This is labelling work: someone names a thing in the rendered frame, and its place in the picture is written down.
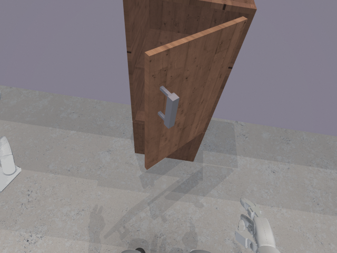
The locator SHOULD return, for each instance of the robot right hand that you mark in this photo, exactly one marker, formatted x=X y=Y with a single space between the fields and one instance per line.
x=258 y=233

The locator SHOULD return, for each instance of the robot left hand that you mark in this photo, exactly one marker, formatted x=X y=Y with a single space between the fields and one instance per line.
x=9 y=171

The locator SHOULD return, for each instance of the cupboard door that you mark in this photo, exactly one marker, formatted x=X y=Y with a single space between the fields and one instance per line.
x=193 y=68

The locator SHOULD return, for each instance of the handle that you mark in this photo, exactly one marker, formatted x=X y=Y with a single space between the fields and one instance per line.
x=171 y=108

